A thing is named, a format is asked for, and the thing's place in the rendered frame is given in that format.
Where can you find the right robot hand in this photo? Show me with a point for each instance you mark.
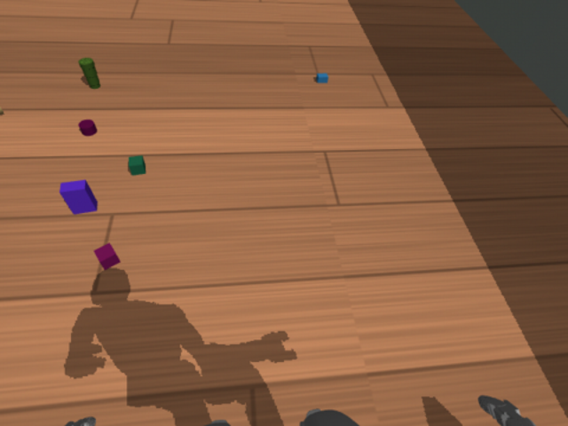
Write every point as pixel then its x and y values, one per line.
pixel 505 413

